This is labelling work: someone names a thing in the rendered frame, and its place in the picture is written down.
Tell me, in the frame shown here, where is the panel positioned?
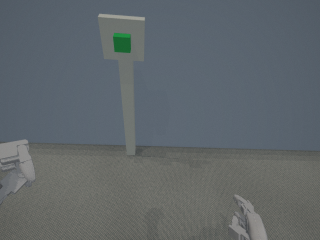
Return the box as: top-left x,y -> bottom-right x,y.
98,14 -> 145,155

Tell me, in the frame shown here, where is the robot left hand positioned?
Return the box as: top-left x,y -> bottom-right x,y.
0,139 -> 36,205

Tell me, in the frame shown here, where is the button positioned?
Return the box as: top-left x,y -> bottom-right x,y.
113,33 -> 131,53

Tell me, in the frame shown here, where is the robot right hand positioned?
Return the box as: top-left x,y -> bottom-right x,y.
228,194 -> 268,240

